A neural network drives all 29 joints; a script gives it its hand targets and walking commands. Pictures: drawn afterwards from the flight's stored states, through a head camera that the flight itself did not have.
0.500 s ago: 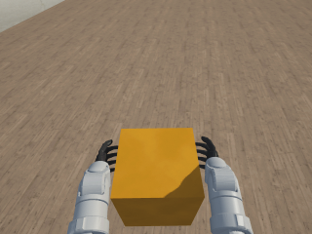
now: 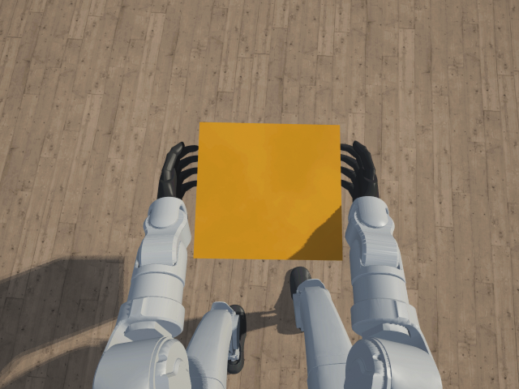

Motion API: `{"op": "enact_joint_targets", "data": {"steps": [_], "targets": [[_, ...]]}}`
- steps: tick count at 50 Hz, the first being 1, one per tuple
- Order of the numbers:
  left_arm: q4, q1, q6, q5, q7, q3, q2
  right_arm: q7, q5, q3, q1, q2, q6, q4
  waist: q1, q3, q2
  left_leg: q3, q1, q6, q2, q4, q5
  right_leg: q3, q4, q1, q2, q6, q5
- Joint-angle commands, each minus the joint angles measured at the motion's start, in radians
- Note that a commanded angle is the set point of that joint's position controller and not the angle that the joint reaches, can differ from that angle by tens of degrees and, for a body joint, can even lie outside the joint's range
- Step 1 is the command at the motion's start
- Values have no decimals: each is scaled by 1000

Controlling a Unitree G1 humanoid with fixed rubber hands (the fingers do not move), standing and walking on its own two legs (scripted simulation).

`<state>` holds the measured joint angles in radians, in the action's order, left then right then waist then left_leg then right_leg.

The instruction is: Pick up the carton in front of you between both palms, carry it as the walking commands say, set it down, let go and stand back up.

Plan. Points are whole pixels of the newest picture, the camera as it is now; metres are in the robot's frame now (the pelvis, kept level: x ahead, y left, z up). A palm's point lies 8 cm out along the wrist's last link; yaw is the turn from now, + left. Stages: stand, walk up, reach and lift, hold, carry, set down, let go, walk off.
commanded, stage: set down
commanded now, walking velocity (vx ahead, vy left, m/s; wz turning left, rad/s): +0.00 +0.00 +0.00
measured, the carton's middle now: (266, 200) +0.39 -0.03 -0.18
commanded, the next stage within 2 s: none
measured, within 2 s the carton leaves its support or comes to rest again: neither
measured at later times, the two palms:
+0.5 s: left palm (191, 175) +0.46 +0.11 -0.21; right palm (339, 186) +0.42 -0.18 -0.22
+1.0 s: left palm (205, 173) +0.51 +0.11 -0.37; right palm (322, 194) +0.43 -0.18 -0.38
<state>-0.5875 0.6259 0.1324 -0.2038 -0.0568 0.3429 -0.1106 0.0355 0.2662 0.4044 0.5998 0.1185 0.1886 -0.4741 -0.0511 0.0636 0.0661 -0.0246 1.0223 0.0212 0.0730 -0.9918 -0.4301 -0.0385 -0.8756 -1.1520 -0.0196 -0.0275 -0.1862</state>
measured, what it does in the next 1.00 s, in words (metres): lowers itself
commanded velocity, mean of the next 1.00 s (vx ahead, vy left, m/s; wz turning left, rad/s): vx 0.00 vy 0.00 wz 0.00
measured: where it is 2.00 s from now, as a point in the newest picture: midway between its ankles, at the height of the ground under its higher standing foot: (270, 330)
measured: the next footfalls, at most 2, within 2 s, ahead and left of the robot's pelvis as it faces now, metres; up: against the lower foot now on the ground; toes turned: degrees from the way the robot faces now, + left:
none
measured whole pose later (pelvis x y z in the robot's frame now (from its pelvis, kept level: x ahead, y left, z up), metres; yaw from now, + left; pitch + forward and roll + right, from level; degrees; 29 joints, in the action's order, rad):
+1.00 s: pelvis -0.05 +0.00 -0.24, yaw +2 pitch +47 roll +0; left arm -0.96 1.39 0.26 -0.14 0.00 0.21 0.23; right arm 0.18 0.19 0.59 1.12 0.10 0.28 -0.54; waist -0.10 0.06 0.04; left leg -0.02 2.08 0.00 0.12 -1.92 -0.66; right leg -0.06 -1.74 -2.21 0.01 -0.06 -0.35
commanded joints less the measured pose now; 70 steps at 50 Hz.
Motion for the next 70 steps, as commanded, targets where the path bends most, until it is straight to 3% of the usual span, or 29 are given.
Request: {"op": "enact_joint_targets", "data": {"steps": [1, 3, 7, 11, 16, 22, 30, 45, 55, 57, 63, 70], "targets": [[94, 586, -64, 135, 169, -616, -824, -186, -140, -643, 565, 834, -62, 69, -23, -1242, -63, -60, -4, -57, 69, 35, 542, -6, -219, 823, 125, 27, 628], [89, 623, -40, 135, 168, -616, -830, -195, -145, -636, 588, 829, -41, 56, -29, -1223, -48, -54, 6, -59, 73, 1, 453, 22, -244, 646, 138, 17, 466], [18, 682, 32, 105, 214, -562, -872, -217, -112, -541, 596, 868, 24, -56, -39, -1068, 11, -33, 119, -57, 80, -37, 254, 48, -272, 402, 151, 14, 219], [-70, 746, 89, 76, 264, -480, -869, -228, -70, -452, 652, 902, 81, -132, -45, -987, 21, -14, 291, -50, 86, -84, 118, 52, -319, 309, 151, 18, 116], [-127, 817, 105, 66, 302, -418, -840, -221, -75, -440, 754, 934, 98, -131, -29, -1058, -15, 11, 439, -40, 102, -186, 121, 53, -402, 267, 152, 6, 156], [-140, 890, 96, 106, 309, -428, -772, -168, -132, -498, 868, 934, 88, -68, -4, -1201, -70, 41, 577, -30, 117, -317, 122, 51, -514, 276, 153, -18, 210], [-152, 998, 102, 159, 318, -457, -698, -90, -161, -513, 987, 893, 88, -21, -15, -1284, -78, 61, 705, -28, 121, -452, 73, 58, -636, 257, 155, -32, 196], [-284, 1183, 99, 165, 292, -430, -571, -49, -167, -368, 1207, 736, 63, -42, -66, -1218, 15, 45, 804, -25, 104, -630, 60, 104, -844, -10, 144, -24, 138], [-331, 1326, 93, 223, 255, -492, -474, -44, -226, -323, 1354, 610, 40, -43, -120, -1210, 73, 18, 739, -27, 82, -747, 121, 141, -986, -138, 118, -19, 164], [-311, 1374, 84, 241, 251, -507, -453, -46, -233, -294, 1305, 621, 38, -89, -117, -1182, 94, 23, 761, -30, 81, -763, 117, 138, -1005, -148, 115, -14, 172], [-372, 1393, 67, 197, 253, -479, -381, -92, -185, -114, 1193, 636, 47, -282, -134, -966, 194, -13, 778, -31, 53, -813, 204, 134, -1055, -392, 101, -19, 137], [-294, 1454, 41, 239, 231, -554, -386, -119, -223, -88, 1163, 649, 35, -326, -150, -1028, 293, -52, 636, -53, 20, -859, 458, 138, -1096, -487, 93, -18, 203]]}}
